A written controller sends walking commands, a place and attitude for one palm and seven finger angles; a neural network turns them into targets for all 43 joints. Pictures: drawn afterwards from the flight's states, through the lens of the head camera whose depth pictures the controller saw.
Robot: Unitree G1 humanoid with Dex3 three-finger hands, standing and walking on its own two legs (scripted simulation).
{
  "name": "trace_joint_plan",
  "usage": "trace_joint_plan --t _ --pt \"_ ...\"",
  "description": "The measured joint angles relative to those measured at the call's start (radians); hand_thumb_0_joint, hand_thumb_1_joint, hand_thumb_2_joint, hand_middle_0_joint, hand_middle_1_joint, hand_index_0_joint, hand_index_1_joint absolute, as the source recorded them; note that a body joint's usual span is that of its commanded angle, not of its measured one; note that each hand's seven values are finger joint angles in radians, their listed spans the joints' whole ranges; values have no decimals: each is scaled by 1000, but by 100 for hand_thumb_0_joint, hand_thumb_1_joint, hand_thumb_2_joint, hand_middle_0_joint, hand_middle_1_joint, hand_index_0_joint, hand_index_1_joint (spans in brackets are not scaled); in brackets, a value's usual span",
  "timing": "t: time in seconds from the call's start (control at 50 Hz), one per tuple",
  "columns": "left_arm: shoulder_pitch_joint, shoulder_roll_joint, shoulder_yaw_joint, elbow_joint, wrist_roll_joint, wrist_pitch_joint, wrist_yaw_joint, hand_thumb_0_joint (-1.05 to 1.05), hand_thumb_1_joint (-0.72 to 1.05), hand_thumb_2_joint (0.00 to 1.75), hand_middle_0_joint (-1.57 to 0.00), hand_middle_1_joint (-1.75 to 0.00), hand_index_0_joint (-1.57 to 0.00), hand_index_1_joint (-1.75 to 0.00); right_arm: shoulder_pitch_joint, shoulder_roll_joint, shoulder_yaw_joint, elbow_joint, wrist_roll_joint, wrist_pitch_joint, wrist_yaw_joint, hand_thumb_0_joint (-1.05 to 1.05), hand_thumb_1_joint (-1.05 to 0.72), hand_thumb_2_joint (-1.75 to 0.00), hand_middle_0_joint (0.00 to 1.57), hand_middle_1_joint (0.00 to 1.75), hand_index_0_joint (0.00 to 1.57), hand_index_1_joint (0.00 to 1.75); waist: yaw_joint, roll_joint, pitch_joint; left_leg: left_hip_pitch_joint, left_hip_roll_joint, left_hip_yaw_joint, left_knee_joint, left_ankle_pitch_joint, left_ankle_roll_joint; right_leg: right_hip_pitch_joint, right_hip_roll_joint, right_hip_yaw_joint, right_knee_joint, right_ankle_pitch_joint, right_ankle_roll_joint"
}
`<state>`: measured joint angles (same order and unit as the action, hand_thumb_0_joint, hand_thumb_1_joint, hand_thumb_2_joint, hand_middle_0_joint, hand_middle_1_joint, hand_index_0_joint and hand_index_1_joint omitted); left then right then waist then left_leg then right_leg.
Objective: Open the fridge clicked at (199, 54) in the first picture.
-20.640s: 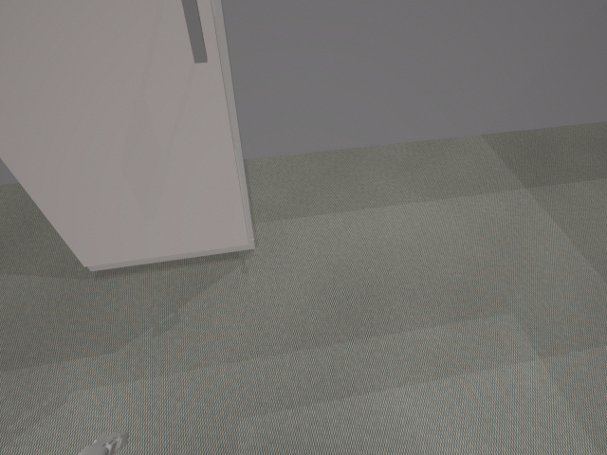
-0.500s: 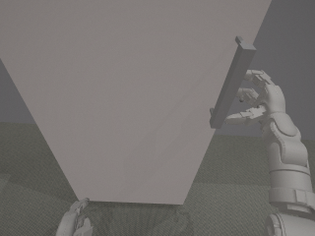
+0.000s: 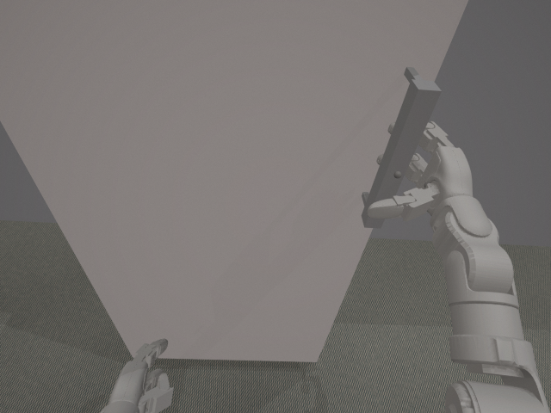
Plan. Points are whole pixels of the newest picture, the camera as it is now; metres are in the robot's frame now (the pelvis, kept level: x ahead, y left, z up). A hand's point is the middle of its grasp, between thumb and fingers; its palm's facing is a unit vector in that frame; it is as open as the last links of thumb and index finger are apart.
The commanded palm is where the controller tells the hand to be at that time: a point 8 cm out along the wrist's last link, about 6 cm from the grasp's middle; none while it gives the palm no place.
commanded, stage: slide the fingers in behind the handle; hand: right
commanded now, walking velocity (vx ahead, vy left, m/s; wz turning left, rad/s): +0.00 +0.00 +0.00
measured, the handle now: (389, 155) +0.43 -0.13 +0.20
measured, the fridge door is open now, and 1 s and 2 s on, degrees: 0 0 0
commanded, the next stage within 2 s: grip the handle and tug to test in 0.88 s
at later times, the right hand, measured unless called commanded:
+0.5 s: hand (387, 176) +0.37 -0.11 +0.21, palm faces -0.02 +1.00 +0.00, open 14.0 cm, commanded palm +0.34 -0.16 +0.21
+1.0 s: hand (388, 177) +0.37 -0.11 +0.21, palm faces -0.03 +1.00 -0.01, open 14.1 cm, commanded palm +0.34 -0.16 +0.21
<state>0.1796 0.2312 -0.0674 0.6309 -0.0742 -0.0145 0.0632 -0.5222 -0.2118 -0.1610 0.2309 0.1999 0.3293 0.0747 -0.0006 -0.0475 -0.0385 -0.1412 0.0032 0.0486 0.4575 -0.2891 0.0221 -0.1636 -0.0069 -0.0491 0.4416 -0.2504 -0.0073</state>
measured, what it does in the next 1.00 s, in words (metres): stands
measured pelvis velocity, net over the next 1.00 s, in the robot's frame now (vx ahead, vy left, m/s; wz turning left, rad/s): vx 0.00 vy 0.01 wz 0.00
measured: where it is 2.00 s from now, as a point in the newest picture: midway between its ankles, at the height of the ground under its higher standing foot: outside the picture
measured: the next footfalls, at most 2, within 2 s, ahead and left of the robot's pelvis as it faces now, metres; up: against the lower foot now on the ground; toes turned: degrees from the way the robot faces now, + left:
none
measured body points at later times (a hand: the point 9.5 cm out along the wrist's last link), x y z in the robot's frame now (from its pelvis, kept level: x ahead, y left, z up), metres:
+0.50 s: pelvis +0.00 +0.01 +0.00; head -0.03 +0.03 +0.45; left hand +0.18 +0.23 -0.09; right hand +0.37 -0.16 +0.21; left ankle -0.03 +0.10 -0.74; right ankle -0.01 -0.12 -0.74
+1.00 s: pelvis +0.00 +0.01 +0.00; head -0.03 +0.03 +0.45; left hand +0.17 +0.24 -0.09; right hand +0.37 -0.17 +0.21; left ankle -0.03 +0.10 -0.74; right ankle -0.01 -0.12 -0.74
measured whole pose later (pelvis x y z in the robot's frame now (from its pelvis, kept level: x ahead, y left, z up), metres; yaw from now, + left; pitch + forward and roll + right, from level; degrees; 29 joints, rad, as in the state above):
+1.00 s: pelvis +0.00 +0.01 +0.00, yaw +0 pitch -2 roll +0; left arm 0.18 0.24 -0.06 0.64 -0.07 0.02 0.06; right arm -0.49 -0.19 -0.13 0.17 0.20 0.36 0.04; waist 0.00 -0.05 -0.04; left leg -0.12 -0.01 0.05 0.43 -0.27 0.03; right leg -0.14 -0.02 -0.05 0.42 -0.24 0.00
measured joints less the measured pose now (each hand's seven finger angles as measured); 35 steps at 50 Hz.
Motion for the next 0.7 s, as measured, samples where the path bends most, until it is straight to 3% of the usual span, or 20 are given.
trace_joint_plan --t 0.7 --pt "-9 2 2 3 4 24 -1 2 90 90 -20 -30 -20 -30 18 20 24 -30 -1 23 -33 -1 50 -30 30 120 27 118 2 0 2 19 -11 4 -16 12 10 19 -10 5 -16 14 9"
